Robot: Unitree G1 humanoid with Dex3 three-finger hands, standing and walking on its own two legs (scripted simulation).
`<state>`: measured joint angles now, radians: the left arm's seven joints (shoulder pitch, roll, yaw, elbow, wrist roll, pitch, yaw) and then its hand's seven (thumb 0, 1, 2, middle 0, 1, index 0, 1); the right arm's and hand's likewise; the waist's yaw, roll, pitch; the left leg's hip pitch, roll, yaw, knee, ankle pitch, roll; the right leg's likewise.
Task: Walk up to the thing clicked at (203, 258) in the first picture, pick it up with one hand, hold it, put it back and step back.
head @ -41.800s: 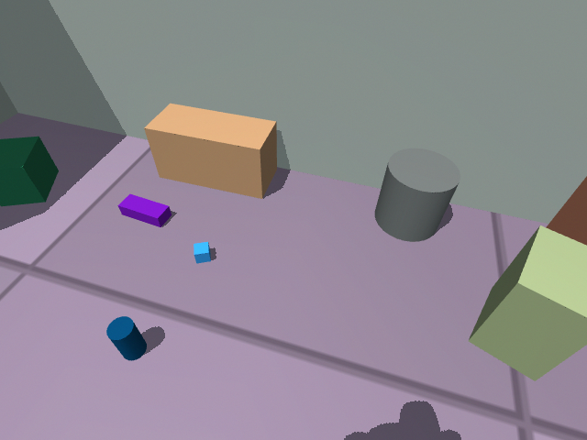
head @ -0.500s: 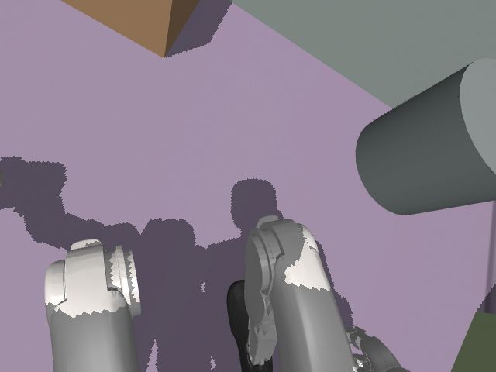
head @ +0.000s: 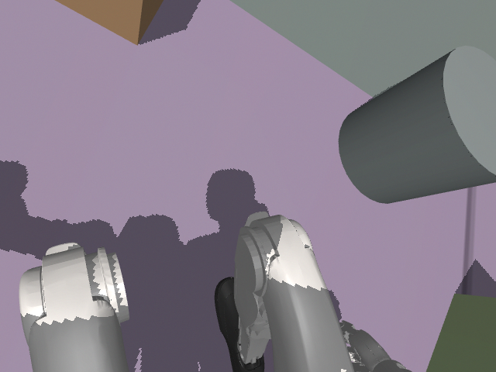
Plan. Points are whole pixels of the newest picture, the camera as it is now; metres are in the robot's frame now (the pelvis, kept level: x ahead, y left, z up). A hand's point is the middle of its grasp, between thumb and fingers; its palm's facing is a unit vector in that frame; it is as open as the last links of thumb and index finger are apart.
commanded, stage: rest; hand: left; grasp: from above
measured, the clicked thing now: out of the picture +0.41 +0.38 -0.24
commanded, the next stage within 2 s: open in 0.48 s
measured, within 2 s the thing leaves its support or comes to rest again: rests again in 0.20 s
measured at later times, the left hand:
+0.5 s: hand out of the picture +0.39 +0.35 -0.22, palm faces -0.47 -0.09 -0.88, open 7.9 cm
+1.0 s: hand out of the picture +0.39 +0.36 -0.22, palm faces -0.47 -0.09 -0.88, open 12.4 cm
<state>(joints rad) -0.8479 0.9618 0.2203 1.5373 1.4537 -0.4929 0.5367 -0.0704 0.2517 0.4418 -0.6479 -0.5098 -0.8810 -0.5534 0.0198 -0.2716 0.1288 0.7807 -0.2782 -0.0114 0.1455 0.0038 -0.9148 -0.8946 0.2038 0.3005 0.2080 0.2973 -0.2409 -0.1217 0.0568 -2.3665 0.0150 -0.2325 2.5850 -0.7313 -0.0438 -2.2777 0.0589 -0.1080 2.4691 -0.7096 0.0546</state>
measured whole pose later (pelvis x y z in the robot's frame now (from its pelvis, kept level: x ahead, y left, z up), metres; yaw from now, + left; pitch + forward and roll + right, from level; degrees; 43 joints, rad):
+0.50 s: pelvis +0.00 +0.01 +0.00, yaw -1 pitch +27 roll -12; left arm -0.87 0.98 0.17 1.61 1.44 -0.43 0.59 -0.06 0.22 0.47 -0.68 -0.49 -0.85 -0.52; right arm 0.00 -0.27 0.19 0.77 -0.31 -0.08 0.18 0.00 -0.92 -0.90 0.20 0.30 0.21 0.30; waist -0.27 -0.13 0.07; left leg -2.36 0.02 -0.25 2.61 -0.75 -0.03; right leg -2.25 0.07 -0.12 2.47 -0.72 0.07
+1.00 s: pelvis +0.00 +0.01 +0.00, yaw -2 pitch +26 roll -13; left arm -0.87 1.00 0.14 1.63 1.42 -0.42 0.60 0.00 -0.23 0.79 -0.35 -0.72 -0.35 -0.73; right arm 0.01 -0.29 0.22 0.76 -0.32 -0.10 0.19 0.00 -0.91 -0.90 0.20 0.30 0.21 0.30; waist -0.28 -0.14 0.08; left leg -2.35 0.01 -0.26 2.61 -0.73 -0.02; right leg -2.23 0.07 -0.13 2.45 -0.71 0.07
